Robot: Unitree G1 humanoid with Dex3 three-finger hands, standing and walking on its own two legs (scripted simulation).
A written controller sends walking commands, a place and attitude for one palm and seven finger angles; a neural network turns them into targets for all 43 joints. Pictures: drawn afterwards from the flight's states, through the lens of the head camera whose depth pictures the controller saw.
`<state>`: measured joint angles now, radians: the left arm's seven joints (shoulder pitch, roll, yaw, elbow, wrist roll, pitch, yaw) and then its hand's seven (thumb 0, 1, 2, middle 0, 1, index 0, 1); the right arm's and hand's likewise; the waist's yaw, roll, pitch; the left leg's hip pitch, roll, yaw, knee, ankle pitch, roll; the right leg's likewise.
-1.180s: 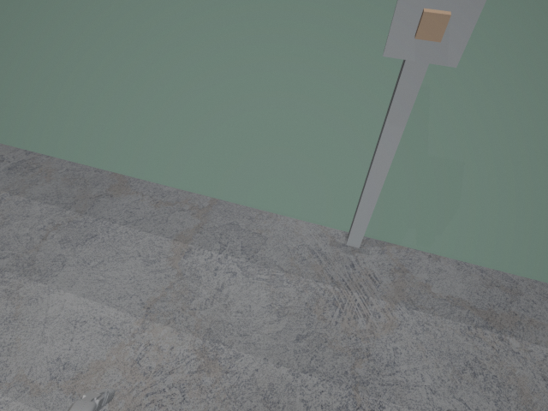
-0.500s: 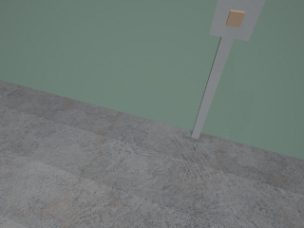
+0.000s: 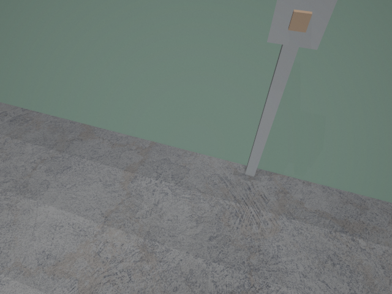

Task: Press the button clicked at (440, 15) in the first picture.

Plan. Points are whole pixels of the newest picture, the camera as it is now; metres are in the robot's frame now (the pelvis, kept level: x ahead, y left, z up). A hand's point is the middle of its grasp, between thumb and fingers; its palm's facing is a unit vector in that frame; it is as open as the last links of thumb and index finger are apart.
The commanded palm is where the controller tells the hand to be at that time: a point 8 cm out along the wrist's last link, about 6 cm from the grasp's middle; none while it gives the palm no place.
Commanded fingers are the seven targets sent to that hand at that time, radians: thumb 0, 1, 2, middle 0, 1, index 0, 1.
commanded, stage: look at it before walking up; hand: left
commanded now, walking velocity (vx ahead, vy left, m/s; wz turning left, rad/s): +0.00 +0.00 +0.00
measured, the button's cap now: (299, 20) +0.92 -0.30 +0.18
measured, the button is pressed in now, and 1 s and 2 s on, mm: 0 0 0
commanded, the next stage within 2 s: walk to a spot facing it in 0.46 s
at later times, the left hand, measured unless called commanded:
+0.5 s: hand out of the picture +0.09 +0.25 -0.15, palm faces -0.03 -0.94 -0.33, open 7.3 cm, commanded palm none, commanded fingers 0.00 0.90 0.90 -0.20 -0.30 -0.20 -0.30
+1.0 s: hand out of the picture +0.06 +0.17 -0.18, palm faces -0.16 -0.95 -0.27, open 7.3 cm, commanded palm none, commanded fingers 0.00 0.90 0.90 -0.20 -0.30 -0.20 -0.30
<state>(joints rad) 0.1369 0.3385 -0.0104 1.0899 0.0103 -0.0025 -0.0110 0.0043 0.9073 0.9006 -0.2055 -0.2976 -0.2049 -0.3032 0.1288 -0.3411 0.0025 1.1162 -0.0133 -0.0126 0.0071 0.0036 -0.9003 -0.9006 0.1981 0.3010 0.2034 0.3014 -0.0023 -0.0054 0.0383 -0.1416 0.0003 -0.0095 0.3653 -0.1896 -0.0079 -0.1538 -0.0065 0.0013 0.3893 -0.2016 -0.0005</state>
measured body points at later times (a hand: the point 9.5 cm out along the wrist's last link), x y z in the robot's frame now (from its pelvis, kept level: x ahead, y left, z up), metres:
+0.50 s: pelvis +0.01 +0.00 +0.00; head +0.01 +0.00 +0.45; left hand +0.09 +0.30 -0.13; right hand +0.10 -0.30 -0.13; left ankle +0.01 +0.13 -0.75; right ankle +0.01 -0.12 -0.75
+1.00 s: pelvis -0.01 -0.03 -0.03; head +0.02 -0.06 +0.42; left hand +0.07 +0.22 -0.16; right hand +0.02 -0.29 -0.19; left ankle +0.00 +0.12 -0.72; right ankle -0.01 -0.11 -0.75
